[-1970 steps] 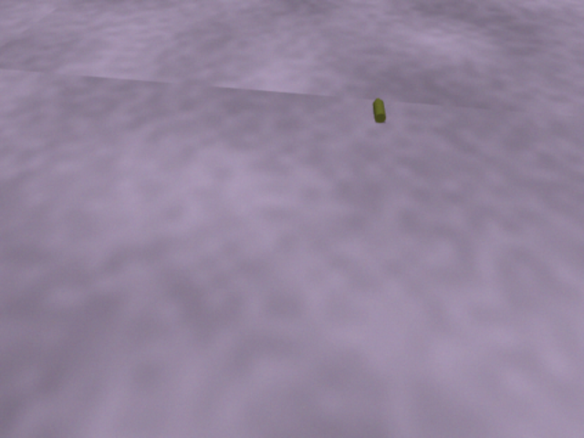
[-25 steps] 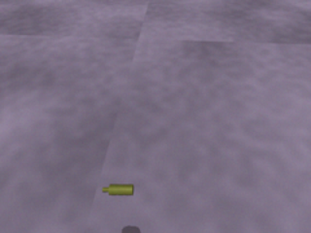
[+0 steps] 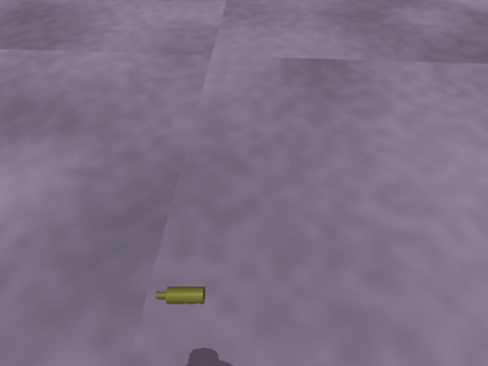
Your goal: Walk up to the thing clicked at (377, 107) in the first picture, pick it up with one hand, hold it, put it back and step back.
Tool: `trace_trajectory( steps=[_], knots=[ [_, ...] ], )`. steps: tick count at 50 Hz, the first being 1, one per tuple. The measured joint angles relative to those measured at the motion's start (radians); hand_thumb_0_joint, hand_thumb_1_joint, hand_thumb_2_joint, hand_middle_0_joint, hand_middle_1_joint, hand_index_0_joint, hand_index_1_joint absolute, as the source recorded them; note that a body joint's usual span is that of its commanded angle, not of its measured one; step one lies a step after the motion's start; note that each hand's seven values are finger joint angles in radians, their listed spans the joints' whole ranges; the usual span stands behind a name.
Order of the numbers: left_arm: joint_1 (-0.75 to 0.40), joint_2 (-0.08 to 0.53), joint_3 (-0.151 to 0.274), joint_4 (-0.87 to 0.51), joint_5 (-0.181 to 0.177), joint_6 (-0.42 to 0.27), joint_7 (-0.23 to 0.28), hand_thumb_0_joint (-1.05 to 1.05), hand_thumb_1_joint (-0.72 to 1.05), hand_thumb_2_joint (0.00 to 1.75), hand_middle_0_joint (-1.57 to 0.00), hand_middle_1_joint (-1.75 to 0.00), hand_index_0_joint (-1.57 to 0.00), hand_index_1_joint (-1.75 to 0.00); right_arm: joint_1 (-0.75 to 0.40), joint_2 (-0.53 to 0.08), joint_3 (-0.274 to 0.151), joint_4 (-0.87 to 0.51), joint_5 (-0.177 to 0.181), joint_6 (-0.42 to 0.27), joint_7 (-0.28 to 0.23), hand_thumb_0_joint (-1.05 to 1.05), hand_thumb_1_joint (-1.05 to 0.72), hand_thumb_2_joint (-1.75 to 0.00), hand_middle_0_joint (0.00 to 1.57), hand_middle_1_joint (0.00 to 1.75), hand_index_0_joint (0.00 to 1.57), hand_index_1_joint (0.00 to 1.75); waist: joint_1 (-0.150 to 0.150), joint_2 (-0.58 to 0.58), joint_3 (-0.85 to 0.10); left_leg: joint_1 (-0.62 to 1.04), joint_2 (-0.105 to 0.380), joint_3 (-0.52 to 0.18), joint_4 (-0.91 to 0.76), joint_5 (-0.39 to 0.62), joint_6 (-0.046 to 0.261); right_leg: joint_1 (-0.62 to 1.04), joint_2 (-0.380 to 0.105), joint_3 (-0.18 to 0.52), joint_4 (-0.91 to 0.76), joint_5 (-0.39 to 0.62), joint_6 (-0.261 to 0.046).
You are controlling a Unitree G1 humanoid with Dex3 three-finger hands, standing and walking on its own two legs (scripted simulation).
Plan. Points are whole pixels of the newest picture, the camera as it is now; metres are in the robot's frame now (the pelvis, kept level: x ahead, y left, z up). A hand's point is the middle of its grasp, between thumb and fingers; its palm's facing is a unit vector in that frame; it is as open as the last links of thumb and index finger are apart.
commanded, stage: stand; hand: left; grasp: from above
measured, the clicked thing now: (180, 294) +0.49 +0.27 -0.75
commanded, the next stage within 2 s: step back in 1.18 s
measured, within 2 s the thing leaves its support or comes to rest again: neither
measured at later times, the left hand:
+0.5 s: hand out of the picture +0.08 +0.24 -0.16, palm faces +0.02 -0.94 -0.33, open 7.4 cm
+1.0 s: hand out of the picture +0.09 +0.24 -0.15, palm faces +0.01 -0.94 -0.34, open 7.4 cm
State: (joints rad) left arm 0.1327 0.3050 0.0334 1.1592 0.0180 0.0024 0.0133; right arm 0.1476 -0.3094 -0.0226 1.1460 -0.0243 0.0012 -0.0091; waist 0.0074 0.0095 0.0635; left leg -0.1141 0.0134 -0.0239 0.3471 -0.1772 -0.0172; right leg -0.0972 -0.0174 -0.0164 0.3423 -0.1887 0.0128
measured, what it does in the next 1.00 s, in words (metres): stands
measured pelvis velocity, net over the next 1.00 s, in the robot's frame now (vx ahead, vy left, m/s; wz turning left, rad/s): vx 0.01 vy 0.00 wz -0.01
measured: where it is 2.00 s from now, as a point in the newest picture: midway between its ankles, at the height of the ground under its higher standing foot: outside the picture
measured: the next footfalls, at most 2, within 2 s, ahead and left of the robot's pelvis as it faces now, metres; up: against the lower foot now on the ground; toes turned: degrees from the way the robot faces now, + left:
left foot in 1.46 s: -0.02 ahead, +0.13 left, +0.00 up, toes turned -3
right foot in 1.90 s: -0.11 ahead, -0.09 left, +0.00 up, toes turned -3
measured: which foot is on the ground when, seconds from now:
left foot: down 0.00-1.00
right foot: down 0.00-1.00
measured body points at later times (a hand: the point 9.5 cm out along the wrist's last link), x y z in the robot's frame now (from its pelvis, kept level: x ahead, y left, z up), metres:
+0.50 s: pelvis +0.01 +0.00 +0.00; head +0.02 -0.01 +0.45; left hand +0.08 +0.29 -0.13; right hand +0.08 -0.29 -0.14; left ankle +0.01 +0.13 -0.75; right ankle +0.00 -0.13 -0.75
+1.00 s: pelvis +0.01 +0.00 +0.00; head +0.01 -0.01 +0.45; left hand +0.09 +0.29 -0.13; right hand +0.08 -0.30 -0.14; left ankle +0.01 +0.13 -0.75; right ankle +0.00 -0.13 -0.75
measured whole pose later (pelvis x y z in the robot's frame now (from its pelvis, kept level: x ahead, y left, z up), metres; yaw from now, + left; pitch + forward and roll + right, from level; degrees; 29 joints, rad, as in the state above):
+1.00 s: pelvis +0.01 +0.00 +0.00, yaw -1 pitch -3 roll +0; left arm 0.10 0.33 0.03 1.14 0.01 0.00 0.00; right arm 0.11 -0.33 -0.01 1.15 -0.02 -0.01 0.00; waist 0.00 0.01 0.04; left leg -0.09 0.02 -0.02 0.31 -0.17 -0.02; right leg -0.08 -0.01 -0.01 0.31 -0.18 0.01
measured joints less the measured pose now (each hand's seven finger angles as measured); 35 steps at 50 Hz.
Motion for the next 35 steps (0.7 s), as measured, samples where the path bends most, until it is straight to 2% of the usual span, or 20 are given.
trace_trajectory(
  steps=[35],
  knots=[
    [-0.032, 0.015, -0.004, -0.004, -0.009, -0.005, -0.009, 0.01, 0.91, 0.9, -0.2, -0.3, -0.2, -0.3, -0.038, -0.021, 0.011, 0.003, 0.006, -0.008, 0.002, 0.01, -0.9, -0.9, 0.2, 0.3, 0.21, 0.3, -0.004, 0.001, -0.01, 0.021, 0.007, 0.007, -0.031, -0.002, -0.005, 0.015, 0.006, 0.007, -0.025, -0.002, -0.004]
  ],
)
